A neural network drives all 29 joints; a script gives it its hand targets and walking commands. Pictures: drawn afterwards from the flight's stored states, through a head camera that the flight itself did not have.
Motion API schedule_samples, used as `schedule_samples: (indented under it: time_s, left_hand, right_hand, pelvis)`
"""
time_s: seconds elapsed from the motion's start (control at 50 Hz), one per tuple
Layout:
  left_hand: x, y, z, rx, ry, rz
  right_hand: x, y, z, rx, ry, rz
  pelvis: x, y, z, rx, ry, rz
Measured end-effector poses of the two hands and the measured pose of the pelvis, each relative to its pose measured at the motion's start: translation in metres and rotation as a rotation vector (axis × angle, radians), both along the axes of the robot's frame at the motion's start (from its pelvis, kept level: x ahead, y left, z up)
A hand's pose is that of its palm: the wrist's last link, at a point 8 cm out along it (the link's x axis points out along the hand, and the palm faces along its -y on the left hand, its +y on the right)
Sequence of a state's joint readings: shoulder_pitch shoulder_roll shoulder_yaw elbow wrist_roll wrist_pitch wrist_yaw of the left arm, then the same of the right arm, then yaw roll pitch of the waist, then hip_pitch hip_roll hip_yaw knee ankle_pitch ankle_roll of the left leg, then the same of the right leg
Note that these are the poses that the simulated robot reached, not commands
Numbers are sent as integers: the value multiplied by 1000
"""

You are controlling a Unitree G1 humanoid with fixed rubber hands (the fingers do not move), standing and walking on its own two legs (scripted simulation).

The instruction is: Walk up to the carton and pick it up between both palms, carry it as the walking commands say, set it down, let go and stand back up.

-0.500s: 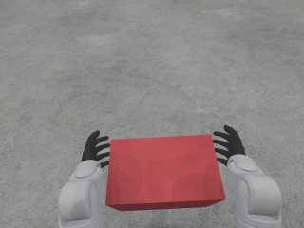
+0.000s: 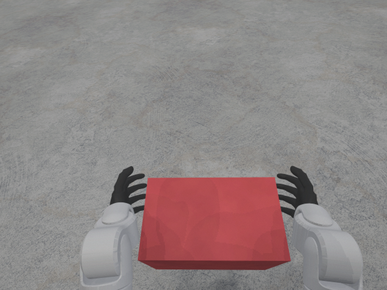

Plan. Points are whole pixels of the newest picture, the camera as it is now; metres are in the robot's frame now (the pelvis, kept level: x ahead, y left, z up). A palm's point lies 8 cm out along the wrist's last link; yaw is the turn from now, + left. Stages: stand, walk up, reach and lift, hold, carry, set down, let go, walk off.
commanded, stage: carry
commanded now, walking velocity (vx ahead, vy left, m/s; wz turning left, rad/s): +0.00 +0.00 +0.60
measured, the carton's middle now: (210, 227) +0.27 +0.00 +0.00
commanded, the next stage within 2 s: none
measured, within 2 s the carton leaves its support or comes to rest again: neither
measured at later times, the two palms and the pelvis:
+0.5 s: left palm out of the picture +0.13 +0.29 +0.09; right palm (213, 220) +0.24 -0.01 +0.09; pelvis -0.06 +0.04 +0.00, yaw +18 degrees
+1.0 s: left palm out of the picture +0.12 +0.28 +0.12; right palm (222, 225) +0.22 -0.02 +0.12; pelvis -0.07 +0.04 +0.01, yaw +19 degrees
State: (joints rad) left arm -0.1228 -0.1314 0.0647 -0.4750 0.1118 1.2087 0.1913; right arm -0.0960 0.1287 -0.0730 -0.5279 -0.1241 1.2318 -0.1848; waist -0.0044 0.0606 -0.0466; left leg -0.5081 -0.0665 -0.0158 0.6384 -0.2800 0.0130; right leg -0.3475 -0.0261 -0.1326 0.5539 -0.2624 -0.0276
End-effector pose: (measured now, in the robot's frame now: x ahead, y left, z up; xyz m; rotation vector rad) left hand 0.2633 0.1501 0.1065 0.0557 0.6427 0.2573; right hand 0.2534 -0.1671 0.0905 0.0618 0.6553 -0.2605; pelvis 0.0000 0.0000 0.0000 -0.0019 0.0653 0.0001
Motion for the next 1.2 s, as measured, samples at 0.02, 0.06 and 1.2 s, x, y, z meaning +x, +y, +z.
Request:
schedule_samples:
  time_s: [0.02, 0.06, 1.2]
  left_hand:
    - [-5, 2, 2, -2, 4, 10]
    - [-15, 8, 6, 0, 4, 37]
    - [-141, 129, 6, -40, -10, 362]
  right_hand:
    - [-1, 2, 3, -2, 4, 11]
    - [-2, 8, 9, -2, 3, 37]
    - [-25, 147, 23, -41, -15, 362]
  pelvis:
    - [-2, -1, 3, 9, -2, 19]
    - [-6, -1, 8, 25, -6, 49]
    - [-65, 46, 5, 0, -11, 332]
